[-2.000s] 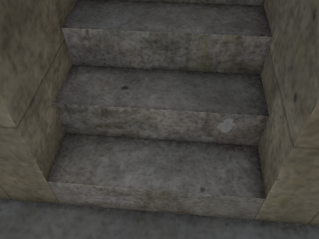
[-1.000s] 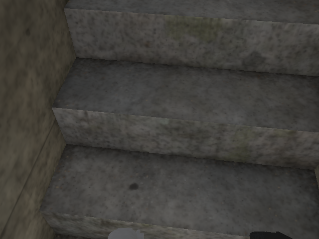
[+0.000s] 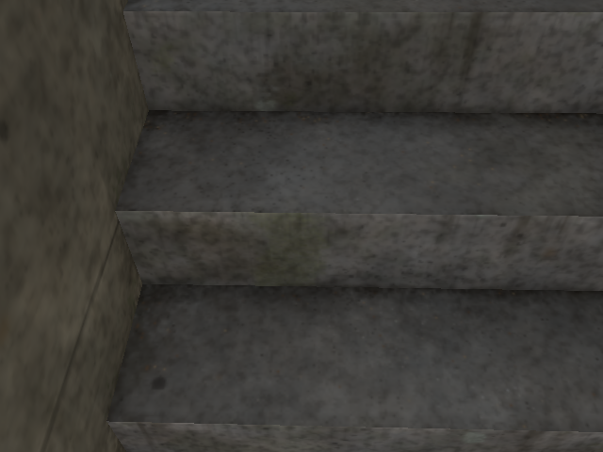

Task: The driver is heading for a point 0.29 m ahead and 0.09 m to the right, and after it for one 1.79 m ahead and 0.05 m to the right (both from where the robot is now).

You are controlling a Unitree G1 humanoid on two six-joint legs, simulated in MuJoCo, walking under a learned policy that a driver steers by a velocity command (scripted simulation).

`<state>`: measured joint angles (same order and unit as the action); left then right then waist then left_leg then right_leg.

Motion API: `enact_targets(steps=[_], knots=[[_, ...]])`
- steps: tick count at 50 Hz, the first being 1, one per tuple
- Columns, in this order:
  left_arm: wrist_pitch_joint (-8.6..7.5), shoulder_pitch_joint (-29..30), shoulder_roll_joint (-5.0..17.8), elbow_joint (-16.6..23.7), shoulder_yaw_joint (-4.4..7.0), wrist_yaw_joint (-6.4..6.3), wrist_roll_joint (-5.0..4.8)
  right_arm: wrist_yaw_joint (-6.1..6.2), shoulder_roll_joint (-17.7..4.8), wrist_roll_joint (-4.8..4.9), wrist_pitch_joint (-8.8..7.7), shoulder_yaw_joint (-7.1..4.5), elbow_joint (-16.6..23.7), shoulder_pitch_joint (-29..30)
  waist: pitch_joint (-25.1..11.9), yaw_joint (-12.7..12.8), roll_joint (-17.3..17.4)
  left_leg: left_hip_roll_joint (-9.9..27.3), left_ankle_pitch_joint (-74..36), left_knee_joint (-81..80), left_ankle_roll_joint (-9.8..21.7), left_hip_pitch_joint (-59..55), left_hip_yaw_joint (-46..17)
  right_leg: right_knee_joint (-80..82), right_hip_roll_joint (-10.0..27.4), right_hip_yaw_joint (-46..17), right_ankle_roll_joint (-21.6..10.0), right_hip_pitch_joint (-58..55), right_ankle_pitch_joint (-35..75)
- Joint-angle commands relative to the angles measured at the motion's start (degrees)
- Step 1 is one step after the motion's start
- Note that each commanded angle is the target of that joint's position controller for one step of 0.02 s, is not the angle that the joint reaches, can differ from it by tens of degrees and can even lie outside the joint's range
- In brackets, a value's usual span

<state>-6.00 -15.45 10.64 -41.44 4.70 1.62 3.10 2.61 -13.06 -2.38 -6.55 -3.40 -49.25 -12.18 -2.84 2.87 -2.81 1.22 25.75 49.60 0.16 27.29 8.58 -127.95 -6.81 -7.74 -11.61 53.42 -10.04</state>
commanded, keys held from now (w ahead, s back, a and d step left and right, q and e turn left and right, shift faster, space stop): e+shift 0.36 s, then q+shift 0.64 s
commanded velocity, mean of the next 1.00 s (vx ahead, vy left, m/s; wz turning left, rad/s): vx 0.22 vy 0.00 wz -0.09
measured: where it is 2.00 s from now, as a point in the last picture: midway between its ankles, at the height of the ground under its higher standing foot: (398, 380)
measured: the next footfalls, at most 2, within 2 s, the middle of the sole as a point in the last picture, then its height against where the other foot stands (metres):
right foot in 0.20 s outside the picture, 0.19 m higher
left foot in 0.60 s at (326, 359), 0.19 m higher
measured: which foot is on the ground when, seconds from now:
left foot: down 0.00-0.22, up 0.24-0.58, down 0.60-1.00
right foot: up 0.00-0.18, down 0.20-0.62, up 0.64-1.00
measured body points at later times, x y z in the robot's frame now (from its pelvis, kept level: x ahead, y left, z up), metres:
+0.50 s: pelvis +0.29 -0.06 +0.25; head +0.30 -0.06 +0.70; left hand +0.22 +0.17 +0.11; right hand +0.51 -0.32 +0.24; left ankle +0.48 +0.06 -0.19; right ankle +0.23 -0.15 -0.50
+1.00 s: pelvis +0.42 -0.09 +0.40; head +0.43 -0.08 +0.85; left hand +0.73 +0.10 +0.39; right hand +0.50 -0.35 +0.30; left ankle +0.47 +0.03 -0.31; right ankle +0.48 -0.22 -0.29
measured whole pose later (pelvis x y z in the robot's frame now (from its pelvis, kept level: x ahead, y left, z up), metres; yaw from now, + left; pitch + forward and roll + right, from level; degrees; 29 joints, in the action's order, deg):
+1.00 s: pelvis +0.42 -0.09 +0.40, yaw -1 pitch +3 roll +0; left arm -4.5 3.7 12.3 -31.3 3.3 -2.4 1.6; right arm -3.6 -12.8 0.6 -2.9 -1.8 -40.6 -17.1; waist -3.7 -6.6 -1.0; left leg -8.3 17.5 41.0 0.2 25.8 -14.9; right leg -47.9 -1.4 -3.2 4.3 31.9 -13.9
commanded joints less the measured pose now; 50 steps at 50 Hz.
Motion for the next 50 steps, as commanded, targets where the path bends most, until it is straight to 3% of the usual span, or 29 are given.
enact_targets(steps=[1, 3, 5, 6, 8, 9, 10, 11, 12, 13, 14, 15, 16, 17, 21, 23, 25, 26, 27, 30, 31, 32, 33, 35, 38, 42, 44, 47, 50], knots=[[3.25, 10.4, -6.9, 10.9, -3.63, -1.03, -2.37, -1.09, 4.0, -0.41, -3.32, 1.73, -3.7, -1.3, 10.5, 2.0, 3.0, 17.0, -15.0, -33.8, 5.3, -11.5, -10.4, -14.1, 2.9, -2.0, 0.0, 28.5, -16.9], [6.43, 18.4, -7.1, 17.1, -4.29, -3.18, -2.55, -1.24, -1.5, -0.53, -4.24, 1.50, -4.1, -2.4, 14.8, 3.3, 4.0, 14.7, -26.0, -42.1, 3.5, -4.8, -0.3, -6.9, 3.0, 4.6, 2.0, 25.9, -21.6], [8.49, 21.0, -3.9, 21.1, -3.90, -3.90, -1.71, -0.02, -2.9, 2.50, -3.31, 1.58, -4.6, -0.6, 15.6, 7.4, 4.7, 8.4, -40.9, -46.6, 0.6, 4.2, 10.1, 18.7, 5.3, 10.3, 1.9, 10.5, -17.5], [11.96, 29.0, 10.2, 27.6, -3.86, 0.45, -2.91, -11.14, -15.8, -2.99, 0.56, -2.74, -10.3, 1.8, -10.5, 17.0, 12.9, 3.9, -64.4, -44.3, 7.2, 18.7, 5.8, 41.7, 4.0, 11.2, -2.7, -18.2, -7.8], [12.87, 8.4, 1.1, 15.2, -6.09, 5.90, -6.64, -14.47, -27.9, -5.90, 2.96, -6.65, -6.4, 9.9, -17.5, 21.0, 21.5, 17.2, -120.1, -41.4, 14.1, 5.8, 3.9, 45.1, -3.2, 17.8, 2.1, -32.4, 17.2], [12.36, -2.0, 4.3, 11.4, -5.04, 6.96, -7.10, -14.01, -26.1, -5.95, 3.31, -6.93, -4.3, 8.5, -22.3, 20.3, 10.8, 16.2, -126.5, -27.8, 13.1, -11.9, 4.5, 61.0, -5.0, 16.8, 0.6, -30.5, 20.7], [12.29, -5.7, 8.8, 7.7, -3.87, 6.39, -5.27, -11.97, -21.2, -2.46, 4.42, -6.15, -2.8, 3.1, -22.8, 16.8, 4.9, 10.3, -126.5, -9.4, 14.2, -18.3, 3.2, 84.8, -8.7, 17.9, 1.5, -33.2, 18.0], [14.09, -25.4, 7.8, 0.8, -2.83, 0.84, -2.11, -12.47, -6.0, -4.94, 5.65, -3.21, -2.1, -6.6, -23.9, 13.8, -4.1, 8.5, -78.6, 23.0, 9.8, 1.0, 0.8, 97.0, -4.7, -3.0, -8.3, -56.8, 54.2], [13.57, -19.4, 14.8, 0.7, -2.50, -0.05, -1.30, -16.01, -3.0, -5.15, 5.80, -0.90, -5.0, -22.1, -39.9, 2.6, -15.1, -1.7, -28.2, 59.7, 5.1, 14.0, -13.6, 87.8, 10.3, -29.5, -22.7, -69.0, 92.0], [10.56, -14.5, 15.1, 0.0, -1.58, 1.32, 0.89, -14.17, -10.3, -2.51, 5.61, -3.91, -3.0, -15.3, -25.0, 5.2, -6.0, -7.7, -24.9, 74.6, 2.7, 32.3, -20.0, 92.3, 14.8, -26.6, -15.5, -61.8, 82.5], [7.48, -10.3, 14.0, -2.6, -2.09, 2.95, -1.92, -11.56, -9.4, -1.15, 4.42, -3.20, 4.4, -4.3, -18.9, 4.8, -11.1, -10.0, -21.2, 82.7, 3.8, 43.3, -19.4, 91.6, 15.0, -24.0, -9.9, -59.7, 71.4], [4.77, -14.1, 5.0, -8.3, -4.78, 2.90, -3.04, -9.25, -8.0, -2.97, 3.20, -2.66, 8.6, 2.9, -16.9, 3.8, -11.8, -8.0, -15.3, 82.4, 5.2, 52.5, -18.7, 90.1, 12.5, -19.9, -6.1, -62.2, 54.3], [2.93, -19.6, 0.8, -14.6, -6.53, 3.56, -1.59, -7.60, -3.9, -3.87, 3.41, -0.29, 12.5, 7.9, -12.6, 2.0, -9.9, -5.4, -11.2, 85.2, 6.4, 56.9, -16.4, 89.8, 12.2, -16.3, -5.5, -60.8, 49.4], [2.56, -17.0, -3.6, -17.6, -7.44, 4.57, 0.24, -5.89, -2.3, -2.00, 3.53, 0.90, 14.7, 10.0, -5.9, -1.9, -2.0, -3.4, -5.8, 88.3, 7.7, 58.0, -14.9, 91.4, 11.3, -14.6, -3.0, -51.0, 38.8], [0.33, -3.6, 5.5, -12.5, -5.13, 3.80, 6.20, -3.24, -2.7, 2.84, 6.39, 3.67, 22.9, 10.4, -1.0, -11.6, 3.5, -2.0, 0.9, 77.5, 9.8, 46.4, -14.1, 106.2, 8.5, -7.2, 1.9, -20.8, 3.3], [0.19, 3.7, 12.1, -4.8, -4.02, 3.30, 4.49, -3.89, -2.8, 3.99, 7.36, 5.02, 28.2, 19.1, -0.9, -10.8, 6.0, 2.2, -11.8, 56.4, 4.9, 20.6, -8.2, 121.9, 9.2, -7.3, -0.9, 2.0, -5.2], [1.53, 1.3, 15.4, -8.0, -3.87, 4.91, 0.63, -6.41, 1.0, 4.97, 8.81, 6.92, 26.3, 14.7, 1.4, -14.9, -2.8, -1.3, -13.5, 59.7, 1.2, 8.9, -5.2, 125.4, 16.7, -6.3, -4.9, 0.9, 31.4], [3.00, -4.6, 14.3, -8.7, 0.42, -2.72, -2.17, 1.76, 9.8, 1.37, 8.69, 5.96, 18.5, 11.4, 2.3, -7.0, -1.1, -1.4, -6.4, 65.6, 2.3, 23.7, 3.5, 123.9, 17.5, 0.1, -0.8, -27.6, 46.8], [-0.10, -3.6, 19.7, -8.1, -1.93, 2.15, -2.56, -4.20, -3.1, 5.90, 9.27, 6.50, 25.2, 6.5, -4.0, -14.2, -3.0, -2.7, 2.6, 43.1, 0.8, 28.6, -3.9, 106.6, 15.5, 3.6, 2.0, -42.7, 73.8], [1.84, -9.0, 16.3, -12.3, -0.46, 5.76, -1.73, -7.28, -4.2, 4.50, 11.10, 4.58, 17.4, -1.1, -11.0, -6.5, -10.8, -7.8, -6.9, 7.0, 4.1, 17.0, -4.1, 97.8, 24.0, -0.1, -6.6, -62.6, 106.3], [2.93, -12.7, 14.4, -9.9, 0.30, 5.38, 0.83, -5.76, -8.9, 5.85, 11.32, 3.27, 16.7, -6.5, -23.0, -2.7, -1.3, -4.5, -33.4, 8.1, 11.9, -1.5, -20.9, 83.0, 19.9, 5.4, -4.4, -51.7, 93.9], [4.27, -6.9, 11.8, -4.5, -0.02, 5.81, 2.96, -4.08, -14.0, 3.31, 11.42, 0.84, 13.4, -15.4, -24.1, -6.9, 18.4, 4.4, -30.2, -13.1, 23.2, -13.6, -49.3, 67.3, 9.5, 1.8, 0.9, -30.1, 37.4], [5.64, 1.5, 10.6, -2.9, 0.50, 5.39, 0.11, -5.06, -13.9, -0.84, 10.32, 0.27, 15.7, -13.6, -12.0, -12.5, 23.7, 8.8, -2.9, -22.7, 25.4, -6.1, -63.9, 34.3, -1.9, -7.7, 4.1, -9.5, 3.6], [6.01, 7.8, 4.5, 1.0, -1.28, 2.61, -2.39, -6.84, -7.2, 0.97, 5.58, 2.05, 8.9, -10.5, 0.0, -7.7, 13.3, 5.1, 8.5, -18.4, 17.8, -3.9, -53.4, 16.6, -1.6, -11.9, 4.4, 12.2, 6.1], [2.93, 10.5, 5.4, 4.9, -2.97, -2.91, -1.81, -5.65, 1.9, 2.75, 0.68, 4.91, 7.0, 4.9, -3.4, 0.3, -0.1, -1.2, -4.4, -17.8, 12.1, 8.3, -34.9, 26.3, 5.3, -4.9, 8.7, -0.3, -5.3], [3.62, 19.3, 10.4, 9.9, -1.75, -3.74, -3.19, -3.63, -8.2, 3.78, -0.93, 1.97, 10.2, 3.6, -2.3, -4.0, 1.9, -1.7, -12.9, -23.6, 10.1, 12.2, -32.3, 52.7, 7.5, 7.3, 17.6, -8.5, -19.1], [3.07, 17.6, 5.8, 10.3, -1.62, -3.83, -2.42, -4.60, -7.3, 2.72, 0.10, 1.28, 10.9, 3.3, -2.3, -3.8, 10.3, -4.0, -12.5, -25.9, 7.9, 15.4, -31.5, 61.3, 6.6, 9.4, 16.7, -24.4, -6.9], [0.71, 17.7, 7.4, 13.1, 1.09, -3.31, -0.29, -6.07, -10.2, 2.10, 2.67, -0.69, 14.1, 3.0, -3.9, -1.8, 7.6, -0.4, -20.2, -22.5, 10.8, 6.5, -38.3, 70.9, 4.1, 7.3, 17.2, -29.6, -3.4], [0.15, 18.1, 7.2, 14.4, 2.37, -5.74, -2.18, -6.35, -7.1, 3.71, 3.66, -1.21, 15.1, 1.3, -4.6, -3.2, 7.9, 1.0, -19.1, -15.1, 11.9, -8.1, -42.5, 95.0, 7.1, 2.7, 14.5, -32.8, 3.1]])
Velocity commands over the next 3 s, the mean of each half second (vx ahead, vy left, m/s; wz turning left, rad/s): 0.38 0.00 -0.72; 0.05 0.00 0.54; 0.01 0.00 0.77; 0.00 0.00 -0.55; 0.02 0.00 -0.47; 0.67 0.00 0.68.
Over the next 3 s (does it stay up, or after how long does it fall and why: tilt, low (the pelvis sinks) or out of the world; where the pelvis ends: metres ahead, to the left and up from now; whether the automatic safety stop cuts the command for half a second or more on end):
stays up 0.75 0.06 0.60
